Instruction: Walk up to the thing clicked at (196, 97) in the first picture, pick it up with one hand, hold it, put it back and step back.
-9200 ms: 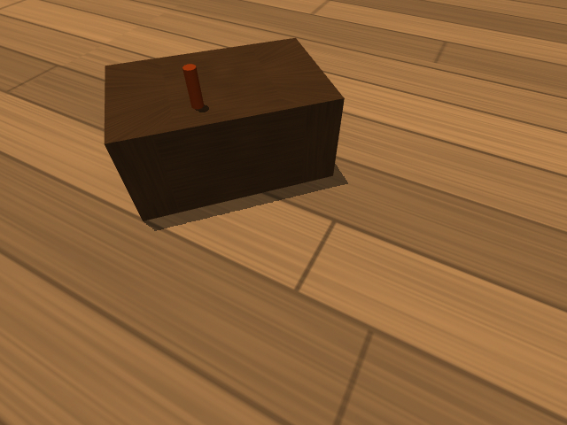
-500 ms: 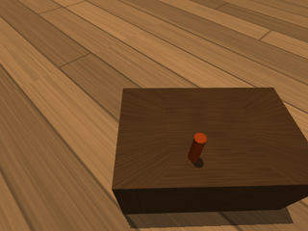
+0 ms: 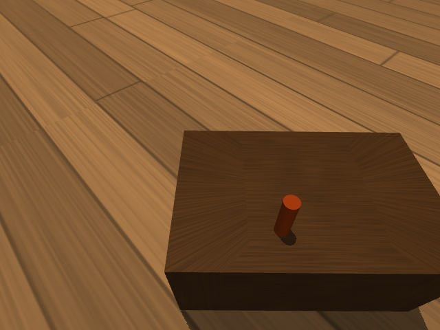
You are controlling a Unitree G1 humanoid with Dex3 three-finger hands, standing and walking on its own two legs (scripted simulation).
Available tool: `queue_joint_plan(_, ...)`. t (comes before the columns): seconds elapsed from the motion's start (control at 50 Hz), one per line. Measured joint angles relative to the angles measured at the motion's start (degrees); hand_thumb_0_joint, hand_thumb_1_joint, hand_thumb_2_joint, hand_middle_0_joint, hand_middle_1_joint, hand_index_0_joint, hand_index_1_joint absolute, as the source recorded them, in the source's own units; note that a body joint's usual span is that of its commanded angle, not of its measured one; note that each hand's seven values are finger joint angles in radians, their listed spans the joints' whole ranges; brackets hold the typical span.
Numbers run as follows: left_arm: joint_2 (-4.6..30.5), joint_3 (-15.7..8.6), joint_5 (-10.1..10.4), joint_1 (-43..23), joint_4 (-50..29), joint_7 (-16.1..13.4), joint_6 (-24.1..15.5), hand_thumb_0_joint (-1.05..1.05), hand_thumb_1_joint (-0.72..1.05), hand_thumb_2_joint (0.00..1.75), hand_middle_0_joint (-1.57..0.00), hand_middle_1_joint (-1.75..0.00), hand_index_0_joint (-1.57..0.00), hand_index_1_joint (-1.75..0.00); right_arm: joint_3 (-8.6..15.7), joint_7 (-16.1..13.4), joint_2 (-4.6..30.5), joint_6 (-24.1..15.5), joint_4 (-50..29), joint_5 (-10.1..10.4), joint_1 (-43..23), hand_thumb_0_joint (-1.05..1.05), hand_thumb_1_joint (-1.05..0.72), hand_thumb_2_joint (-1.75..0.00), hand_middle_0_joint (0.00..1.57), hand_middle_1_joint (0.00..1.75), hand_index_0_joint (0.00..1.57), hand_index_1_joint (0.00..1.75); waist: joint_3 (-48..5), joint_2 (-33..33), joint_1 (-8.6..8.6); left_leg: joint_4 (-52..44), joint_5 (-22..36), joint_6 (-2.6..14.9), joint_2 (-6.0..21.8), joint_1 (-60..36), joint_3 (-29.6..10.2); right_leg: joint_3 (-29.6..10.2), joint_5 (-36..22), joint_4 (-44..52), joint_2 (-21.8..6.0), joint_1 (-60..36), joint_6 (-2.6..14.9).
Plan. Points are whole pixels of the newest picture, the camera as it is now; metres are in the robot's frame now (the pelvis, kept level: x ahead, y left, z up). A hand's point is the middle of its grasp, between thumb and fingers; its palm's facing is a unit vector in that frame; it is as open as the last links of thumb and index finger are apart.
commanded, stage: stand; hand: right
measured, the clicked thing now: (286, 217) +0.47 -0.18 -0.25
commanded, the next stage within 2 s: none
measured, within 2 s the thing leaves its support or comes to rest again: neither
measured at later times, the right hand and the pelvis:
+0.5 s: hand out of the picture +0.09 -0.26 -0.16, palm faces +0.00 +0.94 -0.34, open 7.4 cm; pelvis +0.01 -0.01 +0.00, yaw -1 degrees
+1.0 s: hand out of the picture +0.09 -0.26 -0.16, palm faces -0.01 +0.94 -0.34, open 7.4 cm; pelvis +0.02 -0.01 +0.00, yaw -1 degrees
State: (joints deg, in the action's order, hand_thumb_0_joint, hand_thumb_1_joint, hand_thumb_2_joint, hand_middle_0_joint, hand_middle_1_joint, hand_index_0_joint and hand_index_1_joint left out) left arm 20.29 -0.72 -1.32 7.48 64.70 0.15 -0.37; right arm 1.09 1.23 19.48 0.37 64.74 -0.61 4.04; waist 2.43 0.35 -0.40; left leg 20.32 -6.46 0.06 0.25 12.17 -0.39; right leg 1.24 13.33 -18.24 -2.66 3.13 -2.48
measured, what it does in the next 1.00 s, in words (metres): stands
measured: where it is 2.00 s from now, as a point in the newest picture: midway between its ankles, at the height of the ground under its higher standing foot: outside the picture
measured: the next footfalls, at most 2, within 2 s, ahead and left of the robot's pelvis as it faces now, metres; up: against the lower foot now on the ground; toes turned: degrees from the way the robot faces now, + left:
none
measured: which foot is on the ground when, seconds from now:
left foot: down 0.00-1.00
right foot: down 0.00-1.00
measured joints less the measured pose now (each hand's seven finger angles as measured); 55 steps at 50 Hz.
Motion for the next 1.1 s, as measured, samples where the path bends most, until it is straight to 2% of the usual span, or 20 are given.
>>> queue_joint_plan(0.52, -0.1, 0.19, 0.21, 0.55, -1.25, 0.04, 0.14, 0.0, 0.91, 0.9, -0.21, -0.3, -0.21, -0.3, -0.63, -0.69, 0.52, -0.71, 0.45, 0.13, 1.64, 0.01, -0.9, -0.9, 0.2, 0.3, 0.21, 0.3, -0.01, -0.36, 0.61, 0.19, -1.49, -0.46, 0.41, -1.39, 0.43, -0.42, 0.87, 0.69, 0.32, -1.57, 0.33)
queue_joint_plan(1.1, -0.13, 0.27, 0.3, 1.06, -1.38, 0.0, 0.34, 0.0, 0.91, 0.9, -0.21, -0.3, -0.21, -0.3, -0.83, -0.75, 0.52, -0.69, 0.34, 0.12, 1.48, 0.01, -0.9, -0.9, 0.2, 0.3, 0.21, 0.3, 0.41, -0.45, 0.25, 0.01, -1.69, -0.6, 0.51, -1.55, 0.48, -0.48, 1.0, 0.93, 0.4, -1.73, 0.47)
